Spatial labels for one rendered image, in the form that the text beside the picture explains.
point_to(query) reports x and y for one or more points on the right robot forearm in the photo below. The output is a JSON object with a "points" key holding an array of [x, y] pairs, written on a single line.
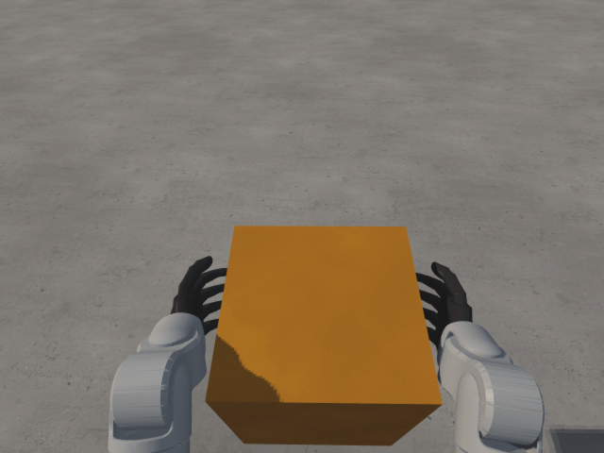
{"points": [[499, 406]]}

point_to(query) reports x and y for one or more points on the carton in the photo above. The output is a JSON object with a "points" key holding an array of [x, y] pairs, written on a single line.
{"points": [[322, 338]]}

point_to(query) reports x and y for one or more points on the right robot hand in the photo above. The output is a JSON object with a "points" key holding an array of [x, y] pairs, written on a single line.
{"points": [[451, 305]]}

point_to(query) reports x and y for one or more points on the left robot hand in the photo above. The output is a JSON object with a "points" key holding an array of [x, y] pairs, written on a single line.
{"points": [[191, 295]]}

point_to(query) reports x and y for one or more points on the left robot forearm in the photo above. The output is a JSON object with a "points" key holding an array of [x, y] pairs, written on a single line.
{"points": [[150, 407]]}

